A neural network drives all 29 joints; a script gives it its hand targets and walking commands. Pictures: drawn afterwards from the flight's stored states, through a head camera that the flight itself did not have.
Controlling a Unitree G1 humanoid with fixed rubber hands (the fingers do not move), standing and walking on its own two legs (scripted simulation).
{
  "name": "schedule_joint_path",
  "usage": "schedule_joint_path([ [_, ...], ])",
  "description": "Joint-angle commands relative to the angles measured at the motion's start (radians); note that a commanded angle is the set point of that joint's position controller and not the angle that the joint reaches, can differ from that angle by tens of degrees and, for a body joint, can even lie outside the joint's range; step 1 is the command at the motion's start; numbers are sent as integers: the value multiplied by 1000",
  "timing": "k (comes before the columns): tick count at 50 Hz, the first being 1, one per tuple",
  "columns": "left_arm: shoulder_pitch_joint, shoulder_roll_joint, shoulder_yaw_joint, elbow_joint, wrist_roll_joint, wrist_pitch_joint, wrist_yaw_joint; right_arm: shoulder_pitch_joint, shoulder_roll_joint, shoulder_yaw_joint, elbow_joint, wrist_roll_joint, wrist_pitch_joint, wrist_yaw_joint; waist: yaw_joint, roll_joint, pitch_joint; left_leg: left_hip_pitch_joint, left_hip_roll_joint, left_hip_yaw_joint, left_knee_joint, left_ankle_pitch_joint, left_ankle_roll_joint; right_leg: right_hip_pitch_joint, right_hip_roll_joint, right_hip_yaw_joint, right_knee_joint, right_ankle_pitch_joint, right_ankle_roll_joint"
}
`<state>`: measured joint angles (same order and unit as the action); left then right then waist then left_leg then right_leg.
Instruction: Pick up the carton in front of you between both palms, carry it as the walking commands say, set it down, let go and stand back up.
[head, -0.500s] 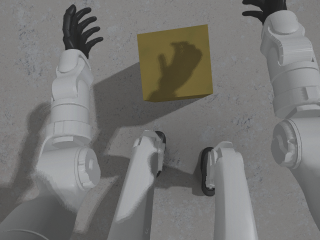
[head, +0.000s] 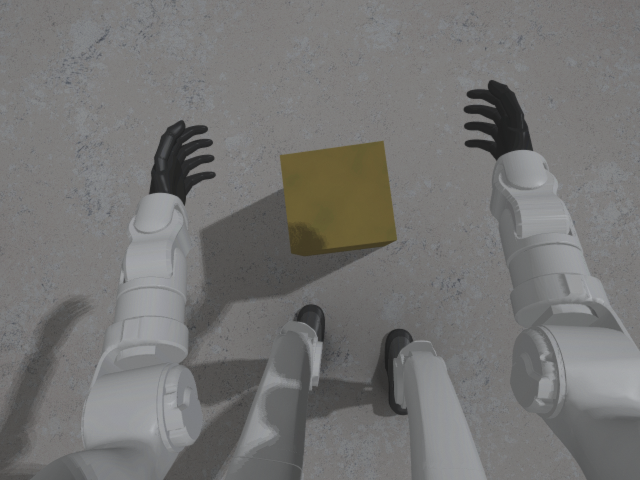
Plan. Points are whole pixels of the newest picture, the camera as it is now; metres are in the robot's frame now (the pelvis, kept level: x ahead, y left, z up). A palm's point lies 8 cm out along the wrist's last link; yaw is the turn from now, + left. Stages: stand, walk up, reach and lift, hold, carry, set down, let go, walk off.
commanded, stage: let go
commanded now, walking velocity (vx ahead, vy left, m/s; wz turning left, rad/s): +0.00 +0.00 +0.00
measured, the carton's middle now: (338, 206) +0.46 +0.07 -0.54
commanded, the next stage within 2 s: stand in 1.16 s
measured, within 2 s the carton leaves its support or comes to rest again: neither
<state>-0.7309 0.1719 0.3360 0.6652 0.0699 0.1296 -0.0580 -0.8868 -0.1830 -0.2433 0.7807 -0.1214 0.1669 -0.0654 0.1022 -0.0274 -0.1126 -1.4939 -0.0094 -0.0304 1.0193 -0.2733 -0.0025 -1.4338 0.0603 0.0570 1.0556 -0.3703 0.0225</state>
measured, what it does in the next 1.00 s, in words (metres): rises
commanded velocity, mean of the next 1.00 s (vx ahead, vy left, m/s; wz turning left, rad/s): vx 0.00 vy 0.00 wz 0.00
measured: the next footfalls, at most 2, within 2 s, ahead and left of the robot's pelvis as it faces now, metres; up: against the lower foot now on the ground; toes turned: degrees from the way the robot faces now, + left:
none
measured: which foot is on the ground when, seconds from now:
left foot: down 0.00-1.00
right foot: down 0.00-1.00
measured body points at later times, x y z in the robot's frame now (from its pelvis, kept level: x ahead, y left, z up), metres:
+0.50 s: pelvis +0.07 +0.01 +0.09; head +0.18 +0.00 +0.53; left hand +0.26 +0.25 +0.01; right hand +0.33 -0.19 -0.01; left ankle +0.07 +0.12 -0.63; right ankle +0.04 -0.12 -0.63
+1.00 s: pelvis +0.08 -0.02 +0.11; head +0.09 -0.02 +0.56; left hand +0.24 +0.22 +0.03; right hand +0.26 -0.25 +0.03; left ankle +0.08 +0.12 -0.63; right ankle +0.04 -0.12 -0.63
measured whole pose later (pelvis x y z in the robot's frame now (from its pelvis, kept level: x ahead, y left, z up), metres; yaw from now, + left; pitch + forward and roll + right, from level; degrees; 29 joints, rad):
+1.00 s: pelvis +0.08 -0.02 +0.11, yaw +2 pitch -4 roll +1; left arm 0.21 0.21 0.05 0.41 0.03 0.16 -0.07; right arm 0.22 -0.21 -0.03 0.44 0.01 0.10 0.05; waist 0.00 -0.02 0.10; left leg -0.13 -0.01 -0.05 0.43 -0.24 -0.02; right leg -0.06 0.03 0.05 0.45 -0.32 -0.03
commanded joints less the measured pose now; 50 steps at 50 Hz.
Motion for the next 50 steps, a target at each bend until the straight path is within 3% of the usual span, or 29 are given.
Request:
schedule_joint_path([
  [1, 24, 146, -23, -162, 20, -26, -32, -11, -31, 4, -219, -8, -28, -33, 33, -18, -912, 832, -42, 72, -77, 443, -11, 472, 38, -62, -166, 312, 27],
  [5, 169, 146, -84, -201, -4, -42, -54, 143, -21, 29, -309, 10, -53, -33, 20, 9, -750, 967, -25, 34, -158, 401, -9, 483, 31, -70, -255, 213, 21],
  [10, 374, 119, -151, -205, -48, -75, -56, 357, -24, 54, -304, 33, -96, 1, 0, 37, -587, 1108, -7, -5, -243, 396, -19, 525, 24, -74, -331, 151, 8],
  [19, 716, 100, -241, -284, -91, -133, -19, 713, -58, 88, -280, 58, -171, 43, -31, 84, -392, 1365, 2, -44, -368, 572, -30, 702, 18, -58, -467, 199, -16],
  [24, 861, 105, -271, -331, -97, -144, -7, 860, -78, 108, -316, 72, -195, 62, -46, 58, -260, 1410, -13, -28, -461, 541, -30, 913, 8, -51, -559, 265, -18],
  [32, 925, 134, -278, -337, -98, -119, -14, 1028, -83, 161, -385, 97, -167, 89, -92, -36, -28, 1403, -41, 21, -590, 333, -17, 1177, -32, -27, -680, 348, 3],
  [37, 933, 149, -263, -324, -75, -75, -17, 1059, -93, 183, -419, 118, -122, 114, -95, -25, 85, 1446, -57, 36, -614, 238, -10, 1198, -49, -20, -722, 304, 4],
  [46, 924, 151, -246, -326, -41, -16, -17, 1050, -98, 190, -451, 126, -67, 130, -82, 9, 165, 1512, -62, 48, -598, 225, -9, 1203, -53, -15, -736, 288, -3],
  [48, 922, 149, -247, -331, -41, -11, -18, 1057, -101, 184, -451, 120, -61, 129, -88, 6, 162, 1522, -61, 47, -597, 239, -9, 1213, -49, -17, -729, 305, -2],
  [49, 882, 179, -242, -388, -24, 40, 6, 1113, -104, 190, -386, 130, -88, 109, -93, 33, 107, 1485, -79, 51, -571, 218, -20, 1287, -50, -16, -681, 409, 1],
  [50, 900, 173, -254, -365, -28, 52, 17, 1104, -106, 185, -399, 130, -92, 99, -103, 3, 112, 1467, -79, 44, -571, 210, -14, 1288, -47, -14, -665, 445, 8],
])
